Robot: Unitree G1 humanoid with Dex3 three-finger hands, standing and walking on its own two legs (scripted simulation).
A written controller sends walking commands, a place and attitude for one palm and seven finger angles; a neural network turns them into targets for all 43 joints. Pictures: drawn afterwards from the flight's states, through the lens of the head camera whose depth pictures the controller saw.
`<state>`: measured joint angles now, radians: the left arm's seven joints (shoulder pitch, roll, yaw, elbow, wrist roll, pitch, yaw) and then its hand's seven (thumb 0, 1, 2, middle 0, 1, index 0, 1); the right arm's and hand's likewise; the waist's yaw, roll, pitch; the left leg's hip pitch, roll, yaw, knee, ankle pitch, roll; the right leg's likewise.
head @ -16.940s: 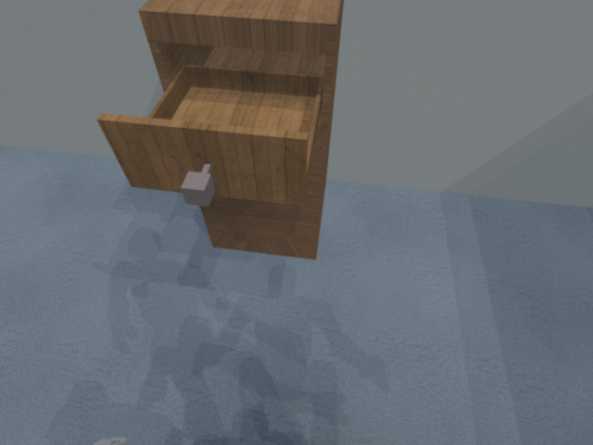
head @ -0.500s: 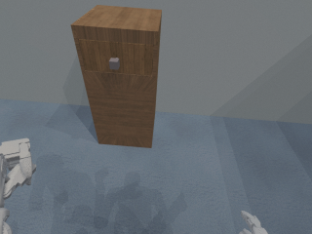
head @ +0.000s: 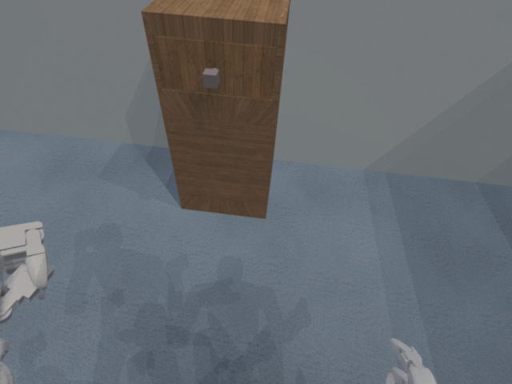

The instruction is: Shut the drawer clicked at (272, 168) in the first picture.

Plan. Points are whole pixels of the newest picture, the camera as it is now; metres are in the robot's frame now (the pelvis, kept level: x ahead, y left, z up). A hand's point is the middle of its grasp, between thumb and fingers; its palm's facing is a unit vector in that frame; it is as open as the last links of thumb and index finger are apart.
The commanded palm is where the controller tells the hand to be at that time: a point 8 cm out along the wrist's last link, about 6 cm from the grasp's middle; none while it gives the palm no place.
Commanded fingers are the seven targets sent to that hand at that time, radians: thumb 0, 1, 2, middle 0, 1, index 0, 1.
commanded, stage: stop stepping back and stand still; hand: left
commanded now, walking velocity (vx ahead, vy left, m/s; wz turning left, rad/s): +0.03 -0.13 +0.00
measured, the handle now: (212, 75) +1.00 +0.20 +0.00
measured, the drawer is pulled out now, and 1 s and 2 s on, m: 0.00 0.00 0.00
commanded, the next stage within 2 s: let the arm hang, fingers relaxed in 0.08 s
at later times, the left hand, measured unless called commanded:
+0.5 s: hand out of the picture +0.09 +0.18 -0.16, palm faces +0.08 -0.97 -0.24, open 3.2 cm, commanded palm none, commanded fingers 0.00 0.90 0.90 -0.72 -0.86 -0.72 -0.86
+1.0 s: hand out of the picture +0.01 +0.17 -0.16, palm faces +0.04 -0.98 -0.19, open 7.1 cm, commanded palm none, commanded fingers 0.00 0.90 0.90 -0.20 -0.30 -0.20 -0.30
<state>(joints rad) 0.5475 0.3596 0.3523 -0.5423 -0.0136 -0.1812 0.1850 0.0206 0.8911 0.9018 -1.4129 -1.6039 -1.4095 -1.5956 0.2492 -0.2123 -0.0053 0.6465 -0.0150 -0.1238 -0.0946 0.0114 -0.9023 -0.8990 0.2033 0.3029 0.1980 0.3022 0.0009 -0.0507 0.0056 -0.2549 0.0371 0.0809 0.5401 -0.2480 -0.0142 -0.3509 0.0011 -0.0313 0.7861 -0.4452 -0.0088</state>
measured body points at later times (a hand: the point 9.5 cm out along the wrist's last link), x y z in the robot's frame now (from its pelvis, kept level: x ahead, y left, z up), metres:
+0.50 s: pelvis +0.01 -0.02 +0.00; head +0.03 -0.01 +0.45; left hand +0.08 +0.23 -0.14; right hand +0.07 -0.26 -0.14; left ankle +0.01 +0.11 -0.73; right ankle +0.05 -0.09 -0.73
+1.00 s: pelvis +0.02 +0.01 +0.01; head +0.02 +0.00 +0.46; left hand +0.01 +0.22 -0.14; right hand -0.02 -0.19 -0.16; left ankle +0.01 +0.11 -0.73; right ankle +0.05 -0.09 -0.73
